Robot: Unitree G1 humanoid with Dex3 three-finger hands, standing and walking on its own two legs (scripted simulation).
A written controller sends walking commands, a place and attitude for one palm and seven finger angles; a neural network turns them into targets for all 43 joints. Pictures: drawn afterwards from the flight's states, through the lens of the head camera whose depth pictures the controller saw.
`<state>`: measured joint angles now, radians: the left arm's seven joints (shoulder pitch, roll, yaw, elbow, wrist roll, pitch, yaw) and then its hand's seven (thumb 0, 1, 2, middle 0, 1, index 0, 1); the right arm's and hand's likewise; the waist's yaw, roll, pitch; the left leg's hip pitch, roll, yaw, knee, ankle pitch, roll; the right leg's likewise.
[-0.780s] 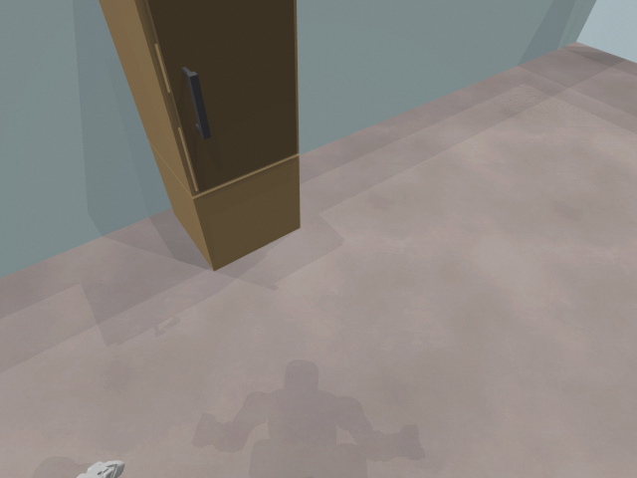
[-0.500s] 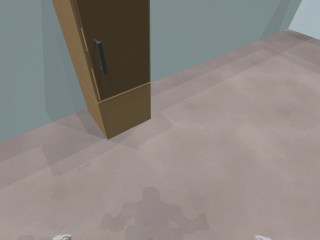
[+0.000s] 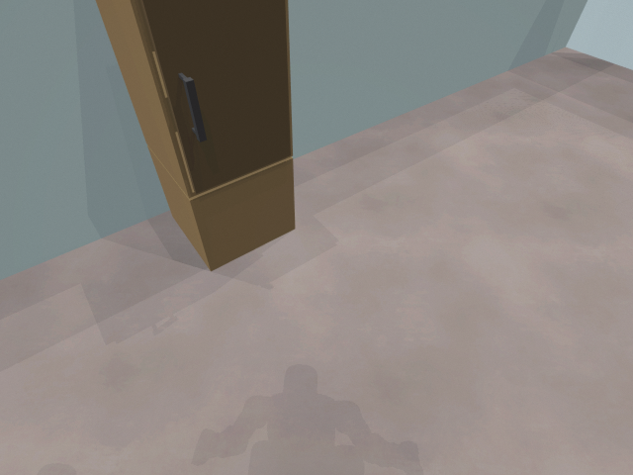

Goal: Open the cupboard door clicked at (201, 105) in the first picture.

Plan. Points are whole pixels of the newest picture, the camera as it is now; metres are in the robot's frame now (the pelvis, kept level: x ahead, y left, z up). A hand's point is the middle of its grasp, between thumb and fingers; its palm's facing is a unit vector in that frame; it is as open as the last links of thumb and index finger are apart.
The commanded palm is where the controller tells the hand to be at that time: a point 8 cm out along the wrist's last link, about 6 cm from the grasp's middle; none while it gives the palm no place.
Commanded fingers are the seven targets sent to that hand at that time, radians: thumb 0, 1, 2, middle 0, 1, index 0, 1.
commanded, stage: stand and wait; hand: left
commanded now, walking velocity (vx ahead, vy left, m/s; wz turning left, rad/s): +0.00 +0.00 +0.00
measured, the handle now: (192, 108) +0.99 +0.40 -0.05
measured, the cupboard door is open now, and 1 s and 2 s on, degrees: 0 0 0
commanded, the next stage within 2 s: look at it before walking up in 0.12 s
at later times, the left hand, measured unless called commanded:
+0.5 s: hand out of the picture +0.07 +0.24 -0.16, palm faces -0.03 -0.94 -0.33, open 7.4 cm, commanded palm none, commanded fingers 0.00 0.90 0.90 -0.20 -0.30 -0.20 -0.30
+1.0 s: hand out of the picture +0.08 +0.24 -0.16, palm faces -0.03 -0.94 -0.34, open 7.4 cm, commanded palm none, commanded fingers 0.00 0.90 0.90 -0.20 -0.30 -0.20 -0.30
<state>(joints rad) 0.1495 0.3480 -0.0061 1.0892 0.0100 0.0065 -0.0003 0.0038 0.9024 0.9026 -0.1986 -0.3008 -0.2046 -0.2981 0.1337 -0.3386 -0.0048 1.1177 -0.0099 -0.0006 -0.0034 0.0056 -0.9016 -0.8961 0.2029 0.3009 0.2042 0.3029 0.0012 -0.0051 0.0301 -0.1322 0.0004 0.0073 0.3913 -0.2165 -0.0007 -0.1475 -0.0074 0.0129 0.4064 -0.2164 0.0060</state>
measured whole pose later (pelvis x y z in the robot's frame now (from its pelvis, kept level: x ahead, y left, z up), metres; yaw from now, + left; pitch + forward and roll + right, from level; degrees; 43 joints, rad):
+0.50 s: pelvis +0.00 +0.00 +0.00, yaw +0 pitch -2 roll +0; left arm 0.14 0.34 -0.01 1.09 0.01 0.00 0.00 0.00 0.90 0.90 -0.20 -0.30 -0.21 -0.30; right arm 0.12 -0.33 0.00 1.12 -0.01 0.00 0.00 0.00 -0.90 -0.90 0.20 0.30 0.20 0.30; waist 0.00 -0.01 0.03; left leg -0.14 0.01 0.01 0.38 -0.21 -0.01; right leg -0.15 0.00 0.01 0.39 -0.20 0.00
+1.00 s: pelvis +0.00 +0.00 +0.00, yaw -2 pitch -2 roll +0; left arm 0.15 0.33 0.01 1.07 0.01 0.02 0.01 0.00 0.90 0.90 -0.20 -0.30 -0.20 -0.30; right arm 0.10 -0.32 -0.01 1.09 -0.01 0.00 -0.02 0.00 -0.90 -0.90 0.20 0.30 0.20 0.30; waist 0.02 -0.01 0.03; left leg -0.14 0.02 0.04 0.40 -0.23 -0.01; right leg -0.17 0.01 0.04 0.42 -0.22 0.00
